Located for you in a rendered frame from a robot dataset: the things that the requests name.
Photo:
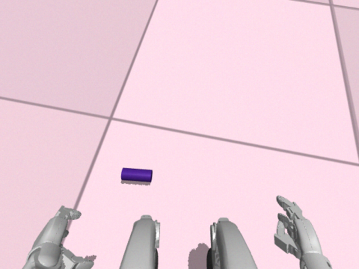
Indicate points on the right robot hand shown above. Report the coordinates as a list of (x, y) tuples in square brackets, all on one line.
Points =
[(301, 238)]

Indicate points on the left robot arm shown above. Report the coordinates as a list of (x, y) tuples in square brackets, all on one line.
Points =
[(44, 256)]

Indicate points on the can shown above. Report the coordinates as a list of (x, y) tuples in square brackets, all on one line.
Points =
[(141, 175)]

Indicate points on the right robot arm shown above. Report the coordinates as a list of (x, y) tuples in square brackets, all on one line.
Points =
[(314, 261)]

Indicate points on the left robot hand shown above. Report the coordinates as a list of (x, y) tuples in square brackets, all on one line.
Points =
[(55, 231)]

